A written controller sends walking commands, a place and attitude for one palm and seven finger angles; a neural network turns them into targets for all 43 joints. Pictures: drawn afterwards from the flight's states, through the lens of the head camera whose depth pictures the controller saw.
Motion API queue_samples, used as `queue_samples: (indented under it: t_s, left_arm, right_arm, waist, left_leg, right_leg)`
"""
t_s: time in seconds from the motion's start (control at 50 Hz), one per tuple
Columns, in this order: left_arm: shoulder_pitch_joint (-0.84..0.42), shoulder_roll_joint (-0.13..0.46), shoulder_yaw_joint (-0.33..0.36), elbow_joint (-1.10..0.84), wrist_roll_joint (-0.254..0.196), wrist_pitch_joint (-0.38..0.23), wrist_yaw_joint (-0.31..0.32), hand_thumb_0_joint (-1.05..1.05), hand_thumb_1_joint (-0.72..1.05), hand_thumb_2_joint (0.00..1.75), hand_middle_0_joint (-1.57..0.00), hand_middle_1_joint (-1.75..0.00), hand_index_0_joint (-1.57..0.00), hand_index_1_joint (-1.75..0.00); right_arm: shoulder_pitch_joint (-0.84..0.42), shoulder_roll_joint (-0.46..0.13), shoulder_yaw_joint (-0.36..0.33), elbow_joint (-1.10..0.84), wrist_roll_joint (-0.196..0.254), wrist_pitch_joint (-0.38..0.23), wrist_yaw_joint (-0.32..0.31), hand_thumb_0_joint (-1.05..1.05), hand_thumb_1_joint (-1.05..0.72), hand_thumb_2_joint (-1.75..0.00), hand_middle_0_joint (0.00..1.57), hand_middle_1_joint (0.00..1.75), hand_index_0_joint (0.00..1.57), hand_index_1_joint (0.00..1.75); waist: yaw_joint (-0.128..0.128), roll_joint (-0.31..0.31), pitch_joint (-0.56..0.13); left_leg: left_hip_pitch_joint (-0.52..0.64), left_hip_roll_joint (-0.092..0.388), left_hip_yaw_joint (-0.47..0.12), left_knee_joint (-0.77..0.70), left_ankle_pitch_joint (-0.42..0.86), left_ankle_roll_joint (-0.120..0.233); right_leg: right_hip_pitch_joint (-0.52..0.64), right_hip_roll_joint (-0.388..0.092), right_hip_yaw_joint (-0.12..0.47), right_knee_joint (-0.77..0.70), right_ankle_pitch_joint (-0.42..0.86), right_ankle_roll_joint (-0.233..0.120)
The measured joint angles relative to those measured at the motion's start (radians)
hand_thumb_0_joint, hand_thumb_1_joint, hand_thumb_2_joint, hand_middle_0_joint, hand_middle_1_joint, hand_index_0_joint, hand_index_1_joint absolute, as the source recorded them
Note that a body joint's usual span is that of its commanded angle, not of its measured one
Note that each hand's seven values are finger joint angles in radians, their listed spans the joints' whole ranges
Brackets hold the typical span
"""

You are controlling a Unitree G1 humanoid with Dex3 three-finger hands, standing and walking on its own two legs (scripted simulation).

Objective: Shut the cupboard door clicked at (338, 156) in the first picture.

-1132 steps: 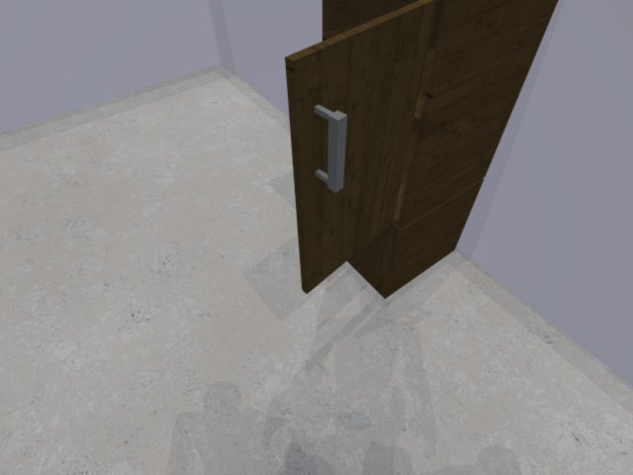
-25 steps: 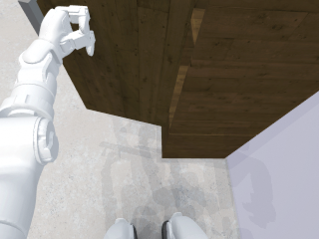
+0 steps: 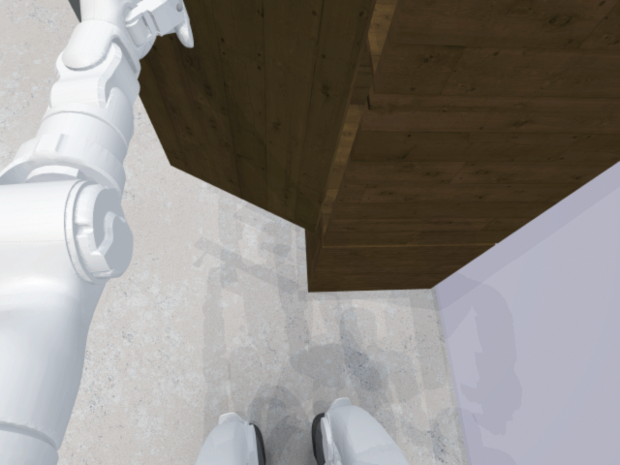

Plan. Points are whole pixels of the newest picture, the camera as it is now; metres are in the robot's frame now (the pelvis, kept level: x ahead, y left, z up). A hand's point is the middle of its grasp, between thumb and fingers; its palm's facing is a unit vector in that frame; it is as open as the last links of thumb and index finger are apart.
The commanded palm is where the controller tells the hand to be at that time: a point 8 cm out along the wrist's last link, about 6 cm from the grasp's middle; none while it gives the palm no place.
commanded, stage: pull the fist back off the door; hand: left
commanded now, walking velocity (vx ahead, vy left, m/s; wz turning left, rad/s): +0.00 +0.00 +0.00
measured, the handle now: out of the picture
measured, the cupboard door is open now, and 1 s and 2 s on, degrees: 62 59 59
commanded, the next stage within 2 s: draw the hand back to the body in 0.78 s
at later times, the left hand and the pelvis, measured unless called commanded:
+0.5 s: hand (184, 33) +0.55 +0.05 +0.16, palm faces +0.05 -1.00 -0.02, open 3.1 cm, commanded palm +0.51 +0.10 +0.15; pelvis +0.03 -0.02 +0.03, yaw -2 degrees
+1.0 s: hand (190, 69) +0.51 +0.05 +0.16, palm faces +0.07 -1.00 +0.04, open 3.1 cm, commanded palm +0.45 +0.11 +0.16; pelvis +0.01 -0.02 +0.03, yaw -2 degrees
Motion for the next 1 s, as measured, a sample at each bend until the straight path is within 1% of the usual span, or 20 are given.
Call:
queue_samples:
  t_s: [0.04, 0.08, 0.12, 0.16, 0.2, 0.22, 0.3, 0.34, 0.4, 0.44, 0.5, 0.58, 0.62, 0.66, 0.72, 0.78, 0.84, 0.92, 0.96, 1.0]
  left_arm:
    - [0.009, -0.044, 0.041, -0.021, 0.023, -0.005, 0.15, 0.0, 0.91, 0.98, -1.3, -1.5, -1.32, -1.5]
    - [0.041, -0.082, 0.06, -0.062, 0.08, -0.034, 0.282, 0.0, 0.89, 0.96, -1.3, -1.5, -1.31, -1.5]
    - [0.089, -0.103, 0.055, -0.104, 0.146, -0.079, 0.367, 0.0, 0.89, 0.95, -1.29, -1.5, -1.31, -1.5]
    - [0.132, -0.109, 0.034, -0.125, 0.191, -0.113, 0.398, 0.0, 0.9, 0.94, -1.29, -1.5, -1.3, -1.5]
    - [0.168, -0.112, 0.028, -0.133, 0.205, -0.12, 0.385, 0.0, 0.91, 0.94, -1.29, -1.5, -1.3, -1.5]
    - [0.186, -0.115, 0.032, -0.133, 0.199, -0.114, 0.369, 0.0, 0.91, 0.93, -1.29, -1.5, -1.3, -1.5]
    - [0.266, -0.14, 0.063, -0.143, 0.132, -0.082, 0.315, 0.01, 0.91, 0.92, -1.29, -1.5, -1.3, -1.5]
    - [0.306, -0.158, 0.069, -0.161, 0.103, -0.095, 0.306, 0.01, 0.91, 0.91, -1.29, -1.5, -1.3, -1.5]
    - [0.356, -0.18, 0.062, -0.199, 0.092, -0.143, 0.303, 0.02, 0.9, 0.91, -1.3, -1.5, -1.3, -1.5]
    - [0.387, -0.188, 0.049, -0.222, 0.097, -0.171, 0.298, 0.02, 0.9, 0.9, -1.3, -1.5, -1.3, -1.5]
    - [0.437, -0.196, 0.019, -0.242, 0.096, -0.174, 0.278, 0.02, 0.9, 0.9, -1.3, -1.5, -1.3, -1.5]
    - [0.507, -0.222, -0.016, -0.261, 0.06, -0.135, 0.251, 0.02, 0.9, 0.9, -1.29, -1.5, -1.3, -1.5]
    - [0.548, -0.245, -0.034, -0.3, 0.036, -0.136, 0.251, 0.02, 0.9, 0.9, -1.3, -1.5, -1.3, -1.5]
    - [0.584, -0.271, -0.064, -0.353, 0.021, -0.159, 0.259, 0.02, 0.9, 0.9, -1.3, -1.5, -1.3, -1.5]
    - [0.615, -0.306, -0.11, -0.426, 0.02, -0.206, 0.275, 0.02, 0.9, 0.9, -1.3, -1.5, -1.3, -1.5]
    - [0.59, -0.32, -0.14, -0.413, 0.04, -0.217, 0.286, 0.02, 0.9, 0.9, -1.3, -1.5, -1.3, -1.5]
    - [0.528, -0.314, -0.142, -0.336, 0.059, -0.175, 0.295, 0.02, 0.9, 0.9, -1.3, -1.5, -1.3, -1.5]
    - [0.474, -0.294, -0.079, -0.249, 0.044, -0.123, 0.307, 0.02, 0.89, 0.9, -1.3, -1.5, -1.3, -1.5]
    - [0.474, -0.284, -0.04, -0.243, 0.038, -0.126, 0.305, 0.02, 0.89, 0.9, -1.3, -1.5, -1.3, -1.5]
    - [0.512, -0.272, -0.003, -0.281, 0.04, -0.153, 0.293, 0.02, 0.89, 0.9, -1.3, -1.5, -1.3, -1.5]
  right_arm:
    - [0.015, 0.007, -0.003, -0.018, -0.022, 0.002, 0.032, 0.01, -0.9, -0.9, 0.21, 0.3, 0.2, 0.3]
    - [0.031, 0.015, -0.006, -0.039, -0.047, 0.006, 0.065, 0.01, -0.9, -0.9, 0.21, 0.3, 0.2, 0.3]
    - [0.043, 0.024, -0.01, -0.052, -0.062, 0.013, 0.093, 0.01, -0.9, -0.9, 0.2, 0.3, 0.2, 0.3]
    - [0.047, 0.034, -0.012, -0.057, -0.066, 0.028, 0.112, 0.0, -0.9, -0.9, 0.2, 0.3, 0.2, 0.3]
    - [0.049, 0.044, -0.012, -0.058, -0.059, 0.048, 0.117, 0.0, -0.9, -0.9, 0.2, 0.3, 0.2, 0.3]
    - [0.051, 0.048, -0.011, -0.059, -0.052, 0.059, 0.116, 0.0, -0.9, -0.9, 0.2, 0.3, 0.2, 0.3]
    - [0.066, 0.052, -0.012, -0.066, -0.026, 0.087, 0.098, 0.01, -0.9, -0.9, 0.21, 0.3, 0.2, 0.3]
    - [0.072, 0.048, -0.014, -0.068, -0.019, 0.087, 0.091, 0.01, -0.9, -0.9, 0.21, 0.3, 0.2, 0.3]
    - [0.07, 0.041, -0.021, -0.071, -0.015, 0.083, 0.088, 0.01, -0.9, -0.9, 0.21, 0.3, 0.2, 0.3]
    - [0.062, 0.035, -0.028, -0.072, -0.011, 0.083, 0.088, 0.01, -0.9, -0.9, 0.21, 0.3, 0.2, 0.3]
    - [0.043, 0.025, -0.038, -0.078, 0.0, 0.093, 0.088, 0.01, -0.9, -0.9, 0.2, 0.3, 0.2, 0.3]
    - [0.005, 0.011, -0.048, -0.089, 0.019, 0.103, 0.078, 0.01, -0.9, -0.9, 0.2, 0.3, 0.2, 0.3]
    - [-0.018, 0.007, -0.053, -0.093, 0.026, 0.099, 0.068, 0.01, -0.9, -0.9, 0.2, 0.3, 0.2, 0.3]
    - [-0.041, 0.004, -0.059, -0.093, 0.029, 0.087, 0.059, 0.01, -0.9, -0.9, 0.2, 0.3, 0.2, 0.3]
    - [-0.077, 0.005, -0.064, -0.081, 0.03, 0.068, 0.051, 0.01, -0.9, -0.9, 0.2, 0.3, 0.2, 0.3]
    - [-0.112, 0.012, -0.059, -0.062, 0.034, 0.063, 0.045, 0.01, -0.9, -0.9, 0.2, 0.3, 0.2, 0.3]
    - [-0.135, 0.024, -0.045, -0.056, 0.038, 0.068, 0.042, 0.01, -0.9, -0.9, 0.2, 0.3, 0.2, 0.3]
    - [-0.132, 0.04, -0.023, -0.07, 0.039, 0.076, 0.037, 0.01, -0.9, -0.9, 0.2, 0.3, 0.2, 0.3]
    - [-0.116, 0.046, -0.016, -0.078, 0.035, 0.076, 0.037, 0.01, -0.9, -0.9, 0.2, 0.3, 0.2, 0.3]
    - [-0.094, 0.049, -0.014, -0.086, 0.031, 0.08, 0.038, 0.01, -0.9, -0.9, 0.2, 0.3, 0.2, 0.3]
  waist:
    - [-0.002, 0.0, -0.013]
    - [-0.004, 0.003, -0.029]
    - [-0.006, 0.007, -0.041]
    - [-0.006, 0.01, -0.04]
    - [-0.001, 0.013, -0.034]
    - [0.002, 0.014, -0.033]
    - [0.024, 0.016, -0.035]
    - [0.036, 0.017, -0.039]
    - [0.052, 0.011, -0.041]
    - [0.063, 0.005, -0.045]
    - [0.081, -0.005, -0.049]
    - [0.107, -0.015, -0.035]
    - [0.118, -0.018, -0.022]
    - [0.128, -0.02, -0.009]
    - [0.141, -0.022, -0.002]
    - [0.142, -0.023, -0.009]
    - [0.132, -0.024, -0.018]
    - [0.113, -0.022, -0.022]
    - [0.11, -0.022, -0.021]
    - [0.112, -0.023, -0.021]
  left_leg:
    - [-0.007, 0.0, 0.001, -0.001, 0.0, -0.002]
    - [-0.014, 0.002, 0.004, 0.0, -0.004, -0.003]
    - [-0.013, 0.006, 0.011, 0.003, -0.01, -0.005]
    - [0.004, 0.009, 0.017, -0.001, -0.015, -0.006]
    - [0.033, 0.011, 0.023, -0.016, -0.015, -0.007]
    - [0.052, 0.013, 0.027, -0.028, -0.013, -0.008]
    - [0.145, 0.018, 0.041, -0.097, 0.002, -0.012]
    - [0.189, 0.02, 0.044, -0.126, 0.007, -0.014]
    - [0.241, 0.021, 0.046, -0.153, 0.011, -0.018]
    - [0.265, 0.021, 0.047, -0.163, 0.012, -0.021]
    - [0.297, 0.02, 0.047, -0.179, 0.015, -0.024]
    - [0.333, 0.016, 0.04, -0.198, 0.026, -0.026]
    - [0.346, 0.014, 0.035, -0.204, 0.032, -0.026]
    - [0.352, 0.012, 0.029, -0.202, 0.035, -0.027]
    - [0.352, 0.007, 0.024, -0.192, 0.035, -0.027]
    - [0.352, 0.001, 0.022, -0.183, 0.033, -0.025]
    - [0.352, -0.003, 0.023, -0.185, 0.038, -0.024]
    - [0.359, -0.002, 0.035, -0.204, 0.05, -0.023]
    - [0.36, 0.0, 0.042, -0.21, 0.054, -0.022]
    - [0.367, 0.003, 0.054, -0.218, 0.055, -0.022]
  right_leg:
    - [-0.009, 0.0, 0.001, 0.001, -0.001, 0.0]
    - [-0.018, 0.002, 0.005, 0.005, -0.004, -0.001]
    - [-0.022, 0.005, 0.012, 0.011, -0.01, -0.003]
    - [-0.01, 0.008, 0.018, 0.012, -0.014, -0.005]
    - [0.015, 0.011, 0.024, 0.0, -0.013, -0.007]
    - [0.031, 0.013, 0.029, -0.01, -0.011, -0.007]
    - [0.115, 0.02, 0.045, -0.072, 0.007, -0.01]
    - [0.157, 0.023, 0.05, -0.1, 0.013, -0.012]
    - [0.206, 0.026, 0.053, -0.123, 0.015, -0.016]
    - [0.227, 0.027, 0.054, -0.129, 0.014, -0.019]
    - [0.256, 0.026, 0.055, -0.137, 0.014, -0.021]
    - [0.294, 0.023, 0.048, -0.155, 0.02, -0.023]
    - [0.31, 0.022, 0.044, -0.161, 0.025, -0.023]
    - [0.318, 0.019, 0.038, -0.161, 0.026, -0.024]
    - [0.32, 0.014, 0.032, -0.148, 0.022, -0.023]
    - [0.319, 0.008, 0.03, -0.133, 0.016, -0.022]
    - [0.316, 0.004, 0.031, -0.129, 0.017, -0.02]
    - [0.315, 0.005, 0.042, -0.139, 0.028, -0.02]
    - [0.311, 0.007, 0.05, -0.142, 0.033, -0.02]
    - [0.311, 0.01, 0.062, -0.144, 0.036, -0.02]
